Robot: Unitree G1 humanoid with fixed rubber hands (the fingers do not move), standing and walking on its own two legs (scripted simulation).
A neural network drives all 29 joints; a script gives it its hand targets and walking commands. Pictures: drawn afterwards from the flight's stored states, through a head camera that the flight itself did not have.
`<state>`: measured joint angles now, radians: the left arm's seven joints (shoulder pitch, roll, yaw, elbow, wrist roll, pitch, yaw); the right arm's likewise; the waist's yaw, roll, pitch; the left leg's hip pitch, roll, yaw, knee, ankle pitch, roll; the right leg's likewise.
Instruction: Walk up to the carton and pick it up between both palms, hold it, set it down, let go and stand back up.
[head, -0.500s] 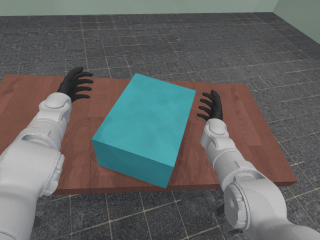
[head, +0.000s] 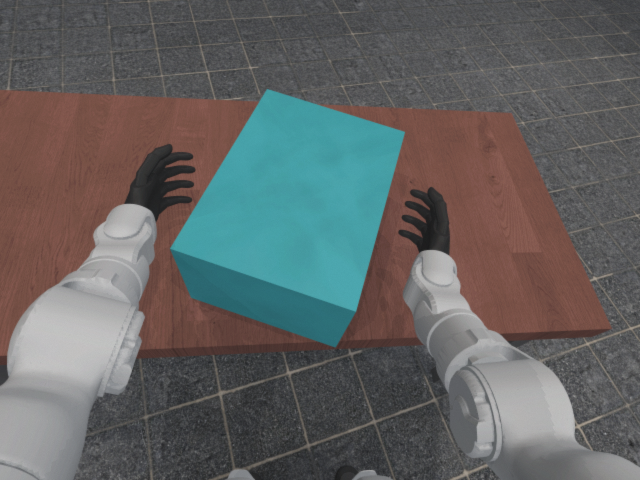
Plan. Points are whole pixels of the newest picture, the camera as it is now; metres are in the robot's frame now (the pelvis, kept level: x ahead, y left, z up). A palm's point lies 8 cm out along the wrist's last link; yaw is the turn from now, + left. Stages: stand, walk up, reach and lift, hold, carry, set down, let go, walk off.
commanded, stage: reach and lift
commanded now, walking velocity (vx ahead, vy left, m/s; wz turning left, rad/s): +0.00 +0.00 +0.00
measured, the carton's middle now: (300, 213) +0.49 -0.01 -0.05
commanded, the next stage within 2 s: none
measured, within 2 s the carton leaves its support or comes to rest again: neither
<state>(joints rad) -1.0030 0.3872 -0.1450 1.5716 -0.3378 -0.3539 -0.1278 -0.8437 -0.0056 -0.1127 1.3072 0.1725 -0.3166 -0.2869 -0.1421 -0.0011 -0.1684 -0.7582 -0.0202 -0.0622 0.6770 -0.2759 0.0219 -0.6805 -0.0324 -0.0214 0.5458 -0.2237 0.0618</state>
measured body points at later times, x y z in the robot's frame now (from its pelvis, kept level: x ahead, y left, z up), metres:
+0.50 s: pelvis -0.02 +0.01 -0.01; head +0.08 +0.05 +0.42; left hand +0.47 +0.18 +0.02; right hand +0.41 -0.16 +0.02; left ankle +0.01 +0.09 -0.72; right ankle +0.00 -0.17 -0.72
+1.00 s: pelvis -0.01 +0.01 -0.01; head +0.09 +0.05 +0.42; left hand +0.48 +0.17 +0.03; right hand +0.40 -0.16 +0.02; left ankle +0.01 +0.09 -0.72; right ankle +0.00 -0.17 -0.72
